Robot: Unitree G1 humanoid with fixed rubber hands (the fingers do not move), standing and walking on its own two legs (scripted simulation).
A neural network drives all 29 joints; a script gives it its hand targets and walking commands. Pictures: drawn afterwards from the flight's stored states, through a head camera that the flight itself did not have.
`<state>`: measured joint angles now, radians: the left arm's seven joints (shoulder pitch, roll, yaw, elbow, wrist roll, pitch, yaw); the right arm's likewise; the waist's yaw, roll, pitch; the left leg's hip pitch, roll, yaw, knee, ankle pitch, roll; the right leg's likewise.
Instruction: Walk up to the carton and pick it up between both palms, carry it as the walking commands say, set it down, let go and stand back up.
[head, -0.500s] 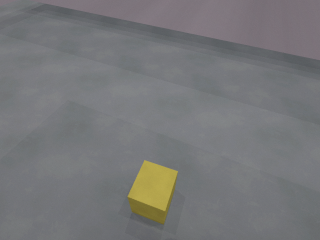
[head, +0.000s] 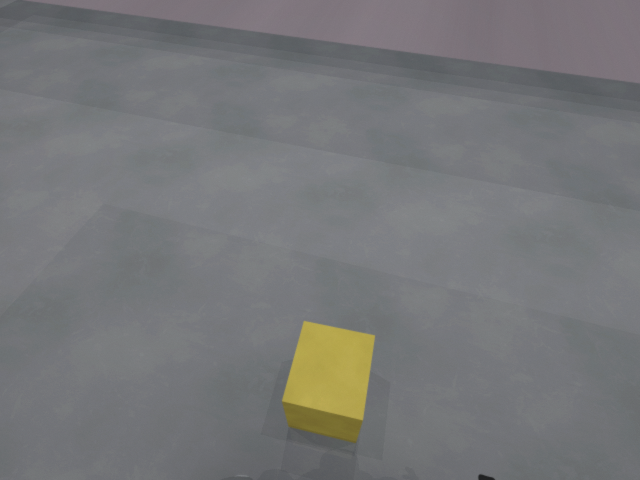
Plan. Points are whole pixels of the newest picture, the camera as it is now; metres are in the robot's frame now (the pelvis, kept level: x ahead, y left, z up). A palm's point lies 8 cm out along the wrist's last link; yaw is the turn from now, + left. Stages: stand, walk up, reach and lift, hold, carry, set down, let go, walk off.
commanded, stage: walk up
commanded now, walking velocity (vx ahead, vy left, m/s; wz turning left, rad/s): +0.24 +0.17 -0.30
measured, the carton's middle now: (330, 382) +0.45 -0.01 -0.66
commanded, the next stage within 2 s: none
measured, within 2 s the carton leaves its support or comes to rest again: neither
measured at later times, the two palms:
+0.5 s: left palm (175, 381) +0.27 +0.24 -0.14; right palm out of the picture -0.02 -0.18 -0.13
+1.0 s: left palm (160, 451) +0.17 +0.23 -0.14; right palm out of the picture +0.10 -0.26 -0.14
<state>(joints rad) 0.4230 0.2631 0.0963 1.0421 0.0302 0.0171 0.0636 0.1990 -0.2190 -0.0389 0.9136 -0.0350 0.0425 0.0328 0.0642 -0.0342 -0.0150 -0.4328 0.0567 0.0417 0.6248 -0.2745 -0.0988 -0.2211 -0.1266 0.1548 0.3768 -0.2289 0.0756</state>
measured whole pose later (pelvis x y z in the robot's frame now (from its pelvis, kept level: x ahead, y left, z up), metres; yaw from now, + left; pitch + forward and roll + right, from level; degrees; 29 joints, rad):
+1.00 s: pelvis +0.09 -0.02 -0.01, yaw -5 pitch +0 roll +1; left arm 0.21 0.22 0.04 0.96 0.02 0.04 0.04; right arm 0.25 -0.19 -0.05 1.02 -0.02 0.07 -0.04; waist 0.00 -0.03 0.01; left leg -0.24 0.01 0.05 0.66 -0.41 -0.01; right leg -0.27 0.00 -0.13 0.38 -0.11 -0.08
